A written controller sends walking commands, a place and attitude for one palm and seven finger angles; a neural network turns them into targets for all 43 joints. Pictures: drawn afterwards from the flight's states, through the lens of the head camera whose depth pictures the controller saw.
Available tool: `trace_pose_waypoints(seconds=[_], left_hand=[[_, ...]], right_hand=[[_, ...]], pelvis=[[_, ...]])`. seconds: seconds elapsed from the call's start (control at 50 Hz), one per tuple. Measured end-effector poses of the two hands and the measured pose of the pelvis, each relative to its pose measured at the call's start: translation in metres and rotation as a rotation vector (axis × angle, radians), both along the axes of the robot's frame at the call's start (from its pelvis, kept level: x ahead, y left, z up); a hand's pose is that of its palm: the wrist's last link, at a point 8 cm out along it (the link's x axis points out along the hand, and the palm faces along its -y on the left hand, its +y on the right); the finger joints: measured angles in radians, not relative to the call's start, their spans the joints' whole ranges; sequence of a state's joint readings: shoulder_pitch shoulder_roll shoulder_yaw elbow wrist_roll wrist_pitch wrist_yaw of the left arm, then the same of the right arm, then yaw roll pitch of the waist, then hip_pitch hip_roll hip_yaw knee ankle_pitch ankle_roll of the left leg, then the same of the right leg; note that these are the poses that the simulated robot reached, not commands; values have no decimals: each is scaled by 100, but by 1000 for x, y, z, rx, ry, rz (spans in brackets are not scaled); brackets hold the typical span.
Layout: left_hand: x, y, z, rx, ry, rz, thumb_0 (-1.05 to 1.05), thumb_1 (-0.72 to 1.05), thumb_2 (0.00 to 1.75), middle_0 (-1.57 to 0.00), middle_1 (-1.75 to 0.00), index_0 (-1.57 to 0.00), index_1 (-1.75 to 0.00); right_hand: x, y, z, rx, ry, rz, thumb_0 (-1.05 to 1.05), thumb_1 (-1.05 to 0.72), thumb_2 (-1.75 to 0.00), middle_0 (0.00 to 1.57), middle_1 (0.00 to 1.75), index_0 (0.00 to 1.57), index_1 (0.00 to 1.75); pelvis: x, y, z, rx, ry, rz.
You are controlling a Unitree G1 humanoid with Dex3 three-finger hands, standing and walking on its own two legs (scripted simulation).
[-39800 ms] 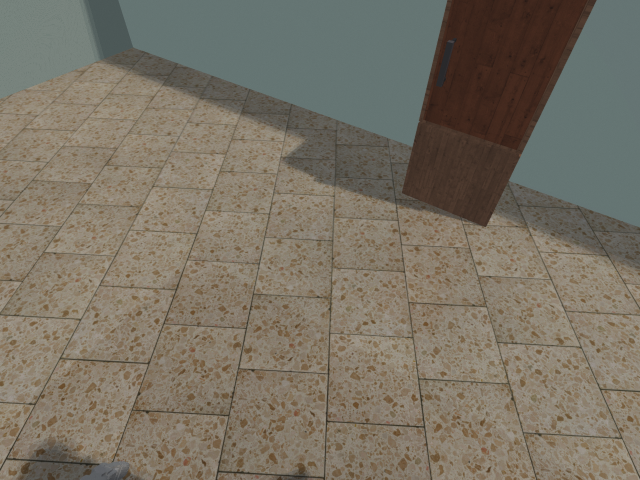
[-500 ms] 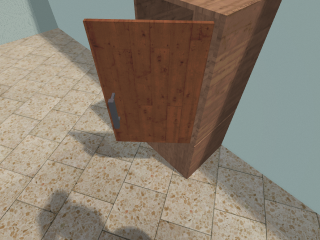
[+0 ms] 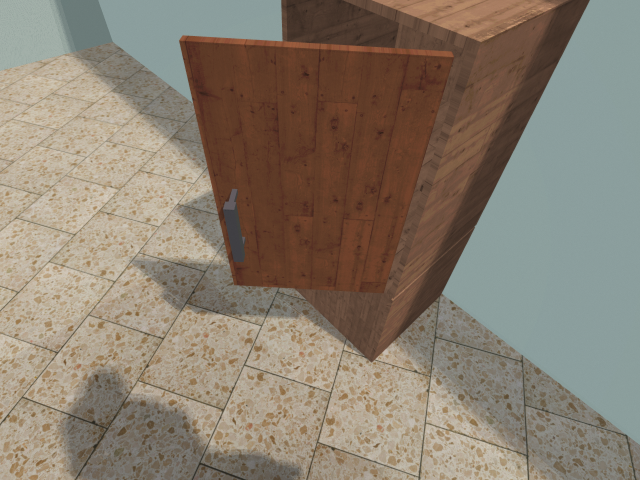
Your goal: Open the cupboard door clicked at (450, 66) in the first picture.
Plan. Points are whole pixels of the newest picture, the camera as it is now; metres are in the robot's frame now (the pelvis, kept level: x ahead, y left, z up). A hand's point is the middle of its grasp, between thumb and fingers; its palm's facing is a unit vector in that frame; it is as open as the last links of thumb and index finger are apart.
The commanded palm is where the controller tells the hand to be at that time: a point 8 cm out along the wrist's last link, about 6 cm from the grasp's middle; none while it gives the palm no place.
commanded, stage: come to a stop and stand still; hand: left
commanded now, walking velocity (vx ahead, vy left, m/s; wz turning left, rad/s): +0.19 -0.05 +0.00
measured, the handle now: (236, 226) +0.58 +0.20 -0.10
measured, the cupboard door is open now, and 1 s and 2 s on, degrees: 45 45 45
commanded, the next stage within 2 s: look again from close up in 1.02 s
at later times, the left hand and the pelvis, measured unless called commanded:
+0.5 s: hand out of the picture +0.03 +0.17 -0.18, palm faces +0.02 -0.97 -0.22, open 7.4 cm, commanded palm none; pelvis +0.02 -0.02 -0.01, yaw -1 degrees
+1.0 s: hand out of the picture +0.01 +0.21 -0.17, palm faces -0.02 -0.97 -0.26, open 7.4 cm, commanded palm none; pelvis -0.02 +0.01 +0.00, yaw +0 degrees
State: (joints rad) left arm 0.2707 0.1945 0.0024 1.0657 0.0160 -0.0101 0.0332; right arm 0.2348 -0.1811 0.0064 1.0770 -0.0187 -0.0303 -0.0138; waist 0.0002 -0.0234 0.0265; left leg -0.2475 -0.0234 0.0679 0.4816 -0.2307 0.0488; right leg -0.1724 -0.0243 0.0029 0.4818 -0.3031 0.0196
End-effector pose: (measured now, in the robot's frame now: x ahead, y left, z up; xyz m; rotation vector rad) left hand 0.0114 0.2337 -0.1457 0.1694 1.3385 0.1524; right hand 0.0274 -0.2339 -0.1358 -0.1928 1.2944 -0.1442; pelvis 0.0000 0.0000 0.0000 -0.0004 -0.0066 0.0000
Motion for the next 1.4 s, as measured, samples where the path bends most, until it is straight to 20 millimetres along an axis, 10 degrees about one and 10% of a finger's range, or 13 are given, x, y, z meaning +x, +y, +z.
trace_pose_waypoints(seconds=[0.3,0.6,0.8,1.06,1.4], left_hand=[[-5,-26,-2,-16,93,22,1,91,90,-20,-30,-20,-30],[24,-12,-3,27,-48,-14,1,91,90,-20,-30,-20,-30],[29,12,7,38,-119,-50,1,91,90,-20,-30,-20,-30],[-13,23,9,47,23,-31,1,91,90,-20,-30,-20,-30],[24,6,5,31,-8,-41,1,91,90,-20,-30,-20,-30]], right_hand=[[25,-10,-7,17,35,-20,1,-91,-90,20,30,20,30],[41,-15,-3,-2,-79,-23,1,-91,-90,20,30,20,30],[10,11,-7,30,-90,-6,0,-92,-90,20,30,20,30],[-23,-1,-3,9,34,-2,1,-91,-90,20,30,20,30],[36,-34,8,-47,-45,27,1,-90,-90,20,30,20,30]], pelvis=[[32,-16,-2,7,16,-10],[7,-12,-7,-13,1,-17],[-12,7,-7,-10,-16,-9],[-14,5,-1,3,14,-7],[8,-11,1,5,12,-9]])
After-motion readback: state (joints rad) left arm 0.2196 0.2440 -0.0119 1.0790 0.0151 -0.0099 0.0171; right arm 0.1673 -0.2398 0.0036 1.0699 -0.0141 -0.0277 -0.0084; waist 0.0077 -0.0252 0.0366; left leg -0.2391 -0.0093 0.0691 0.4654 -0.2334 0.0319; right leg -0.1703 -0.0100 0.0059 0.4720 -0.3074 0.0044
